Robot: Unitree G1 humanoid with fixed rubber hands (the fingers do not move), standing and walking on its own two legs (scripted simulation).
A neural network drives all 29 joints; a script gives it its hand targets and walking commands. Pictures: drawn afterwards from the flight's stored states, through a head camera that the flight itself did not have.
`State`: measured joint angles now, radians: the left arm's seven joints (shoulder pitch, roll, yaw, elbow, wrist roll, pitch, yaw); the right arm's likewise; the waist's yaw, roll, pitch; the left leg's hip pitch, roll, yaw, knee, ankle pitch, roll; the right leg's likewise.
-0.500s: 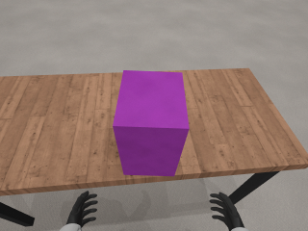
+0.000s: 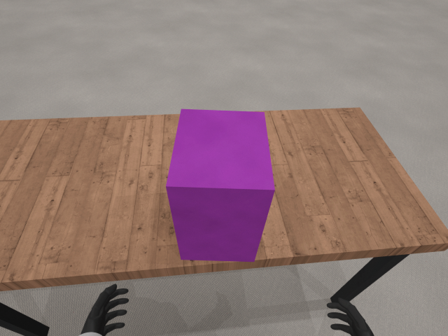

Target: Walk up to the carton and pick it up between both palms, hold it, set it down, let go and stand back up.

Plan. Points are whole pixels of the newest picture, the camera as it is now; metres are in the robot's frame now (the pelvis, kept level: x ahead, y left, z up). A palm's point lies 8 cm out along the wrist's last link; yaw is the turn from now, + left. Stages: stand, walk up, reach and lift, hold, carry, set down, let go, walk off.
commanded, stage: stand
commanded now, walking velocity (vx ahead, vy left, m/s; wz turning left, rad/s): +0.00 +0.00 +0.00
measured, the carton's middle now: (220, 190) +0.40 +0.00 +0.02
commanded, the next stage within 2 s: none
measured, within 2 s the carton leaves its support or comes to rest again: neither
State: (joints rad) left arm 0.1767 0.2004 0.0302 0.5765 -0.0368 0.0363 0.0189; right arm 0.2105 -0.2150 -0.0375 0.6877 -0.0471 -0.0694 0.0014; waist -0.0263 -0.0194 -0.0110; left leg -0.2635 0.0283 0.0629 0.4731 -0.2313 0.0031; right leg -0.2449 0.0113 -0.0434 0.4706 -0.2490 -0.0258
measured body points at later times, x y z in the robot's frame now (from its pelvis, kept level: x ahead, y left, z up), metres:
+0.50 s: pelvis +0.01 +0.00 +0.00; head +0.02 +0.00 +0.45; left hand +0.18 +0.25 -0.09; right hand +0.14 -0.26 -0.10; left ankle +0.01 +0.12 -0.74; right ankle +0.00 -0.10 -0.74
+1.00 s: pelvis +0.01 +0.00 +0.00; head +0.01 +0.00 +0.45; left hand +0.17 +0.25 -0.09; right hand +0.13 -0.26 -0.10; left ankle +0.01 +0.12 -0.74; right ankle +0.00 -0.10 -0.74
